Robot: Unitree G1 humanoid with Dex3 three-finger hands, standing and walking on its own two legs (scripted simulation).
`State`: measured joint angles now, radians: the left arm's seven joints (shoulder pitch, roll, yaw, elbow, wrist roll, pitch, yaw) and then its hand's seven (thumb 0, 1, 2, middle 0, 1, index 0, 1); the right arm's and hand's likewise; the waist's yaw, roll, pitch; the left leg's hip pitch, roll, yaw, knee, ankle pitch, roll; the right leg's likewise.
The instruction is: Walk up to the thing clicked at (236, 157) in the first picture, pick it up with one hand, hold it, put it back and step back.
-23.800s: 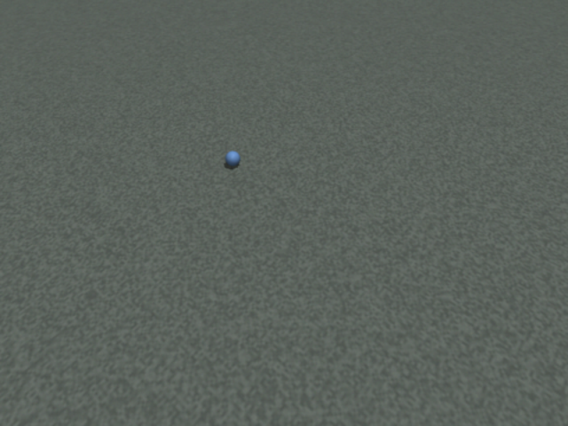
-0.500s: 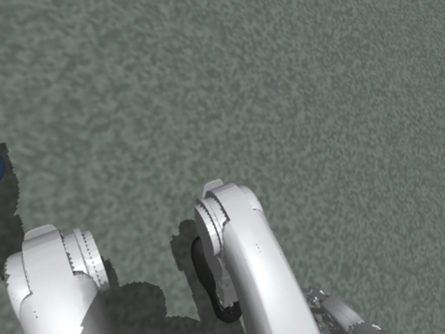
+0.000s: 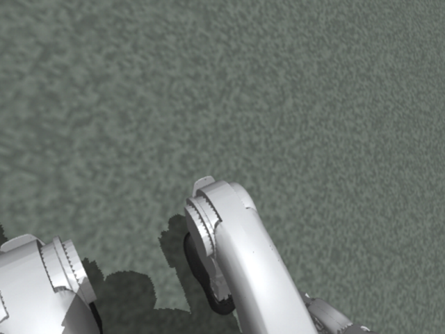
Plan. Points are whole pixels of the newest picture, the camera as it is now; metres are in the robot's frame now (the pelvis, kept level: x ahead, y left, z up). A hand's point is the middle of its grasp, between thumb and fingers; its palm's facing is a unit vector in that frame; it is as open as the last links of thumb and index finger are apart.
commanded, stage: rest palm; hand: left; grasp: from above
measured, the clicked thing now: out of the picture +0.43 +0.31 -0.26
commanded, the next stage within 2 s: close in 0.08 s
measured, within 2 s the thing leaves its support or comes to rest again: neither
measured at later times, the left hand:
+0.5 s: hand out of the picture +0.41 +0.29 -0.26, palm faces -0.41 -0.13 -0.90, open 13.0 cm
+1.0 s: hand out of the picture +0.40 +0.30 -0.25, palm faces -0.47 -0.19 -0.86, open 12.0 cm
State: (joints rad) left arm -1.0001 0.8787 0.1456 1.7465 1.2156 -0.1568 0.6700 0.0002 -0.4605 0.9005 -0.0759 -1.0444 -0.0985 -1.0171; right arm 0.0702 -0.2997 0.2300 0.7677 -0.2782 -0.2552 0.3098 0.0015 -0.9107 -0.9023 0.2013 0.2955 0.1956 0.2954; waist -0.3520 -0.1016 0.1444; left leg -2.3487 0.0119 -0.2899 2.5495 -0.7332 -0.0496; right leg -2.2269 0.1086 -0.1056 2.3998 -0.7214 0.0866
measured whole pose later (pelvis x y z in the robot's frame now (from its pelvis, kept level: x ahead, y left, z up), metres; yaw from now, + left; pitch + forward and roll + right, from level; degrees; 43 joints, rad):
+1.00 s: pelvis -0.01 +0.00 +0.00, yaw -1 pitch +27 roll -14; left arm -0.97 0.89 0.09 1.74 1.20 -0.23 0.64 0.00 -0.16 0.68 -0.27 -0.97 -0.32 -0.91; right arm 0.07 -0.32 0.28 0.73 -0.27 -0.26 0.31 0.00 -0.91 -0.90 0.20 0.30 0.20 0.30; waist -0.34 -0.11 0.16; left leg -2.32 0.02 -0.31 2.54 -0.72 -0.05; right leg -2.20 0.10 -0.13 2.38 -0.70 0.08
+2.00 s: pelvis -0.01 +0.00 +0.00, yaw -1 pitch +28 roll -14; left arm -0.97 0.89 0.12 1.72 1.24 -0.20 0.67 -0.01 0.05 0.53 -0.75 -0.78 -0.60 -0.73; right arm 0.08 -0.33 0.26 0.73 -0.29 -0.26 0.29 0.00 -0.92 -0.90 0.20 0.29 0.19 0.29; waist -0.35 -0.12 0.15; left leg -2.34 0.01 -0.31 2.54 -0.72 -0.05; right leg -2.21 0.10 -0.13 2.38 -0.70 0.08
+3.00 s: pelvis -0.01 -0.01 +0.05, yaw +6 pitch +34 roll -7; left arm -0.90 0.64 0.03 1.31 1.15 -0.12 0.29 -0.01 0.01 0.58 -0.76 -0.78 -0.63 -0.72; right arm 0.18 -0.29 0.05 0.72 -0.11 -0.03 0.16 0.00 -0.93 -0.91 0.20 0.29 0.20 0.29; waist -0.20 0.03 -0.08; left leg -2.28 0.01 -0.18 2.33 -0.65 -0.05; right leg -2.19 0.04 -0.04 2.27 -0.68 0.06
